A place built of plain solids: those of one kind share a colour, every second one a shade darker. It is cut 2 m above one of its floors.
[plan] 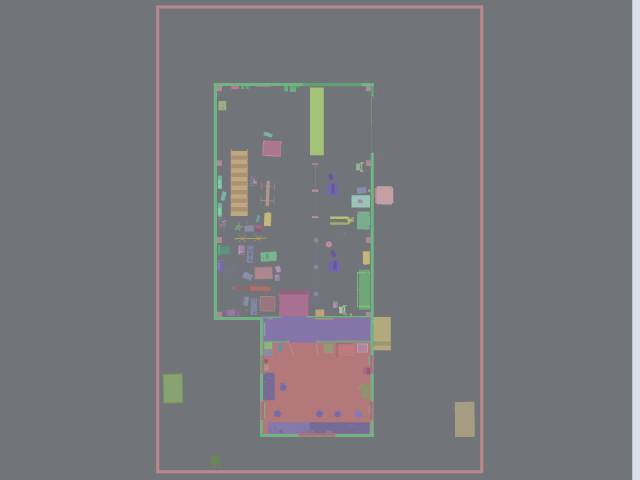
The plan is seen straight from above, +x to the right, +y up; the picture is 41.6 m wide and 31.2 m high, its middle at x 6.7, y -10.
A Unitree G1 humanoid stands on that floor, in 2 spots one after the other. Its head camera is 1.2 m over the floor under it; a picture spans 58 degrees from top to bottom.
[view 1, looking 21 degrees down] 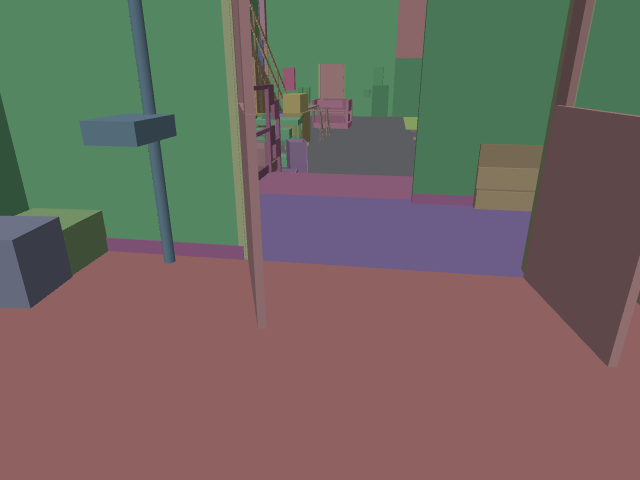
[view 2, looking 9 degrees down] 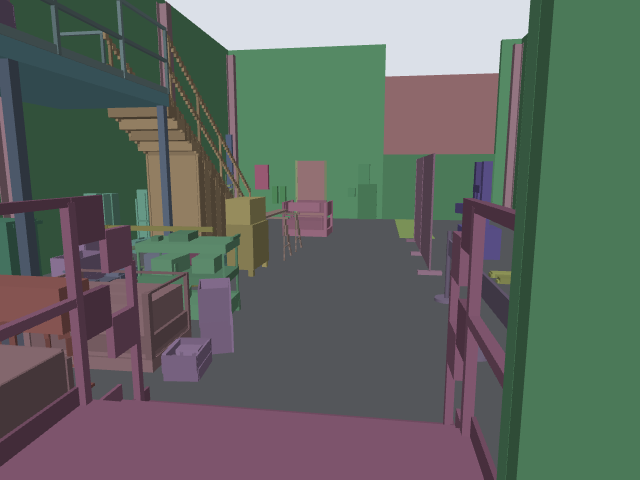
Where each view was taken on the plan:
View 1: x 5.55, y -19.30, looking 99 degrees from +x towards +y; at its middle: raised_floor_corridor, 3.35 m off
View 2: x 5.55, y -15.80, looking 98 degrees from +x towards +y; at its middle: ground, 10.93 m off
